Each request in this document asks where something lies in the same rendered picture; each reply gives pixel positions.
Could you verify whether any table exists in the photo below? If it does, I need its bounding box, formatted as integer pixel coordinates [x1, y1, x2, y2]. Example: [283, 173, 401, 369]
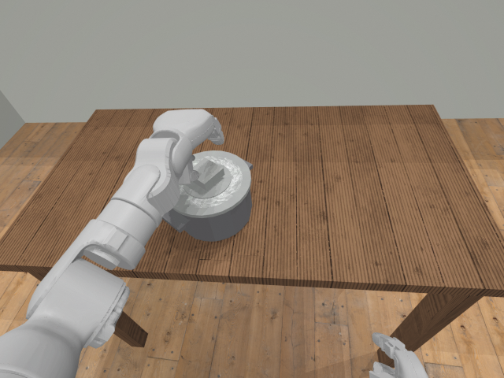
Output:
[0, 105, 504, 368]

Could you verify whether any knob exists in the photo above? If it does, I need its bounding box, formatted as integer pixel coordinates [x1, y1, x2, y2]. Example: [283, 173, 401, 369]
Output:
[193, 158, 224, 190]

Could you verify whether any robot left forearm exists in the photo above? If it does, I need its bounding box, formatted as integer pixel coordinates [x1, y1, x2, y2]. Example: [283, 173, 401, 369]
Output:
[26, 128, 192, 320]

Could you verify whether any lid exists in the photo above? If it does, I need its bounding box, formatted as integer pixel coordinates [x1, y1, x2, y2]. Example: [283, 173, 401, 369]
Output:
[173, 150, 251, 218]

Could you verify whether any right robot hand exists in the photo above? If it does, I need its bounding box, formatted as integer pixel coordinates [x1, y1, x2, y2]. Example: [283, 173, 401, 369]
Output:
[369, 332, 428, 378]

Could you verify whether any left robot upper arm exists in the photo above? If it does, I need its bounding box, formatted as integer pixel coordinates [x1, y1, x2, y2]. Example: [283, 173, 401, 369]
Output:
[0, 256, 130, 378]

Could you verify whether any pot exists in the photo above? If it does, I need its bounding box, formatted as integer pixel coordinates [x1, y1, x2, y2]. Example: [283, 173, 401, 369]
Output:
[162, 160, 253, 242]

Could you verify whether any left robot hand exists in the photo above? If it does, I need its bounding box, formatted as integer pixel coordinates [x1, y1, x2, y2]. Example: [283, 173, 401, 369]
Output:
[153, 109, 224, 185]

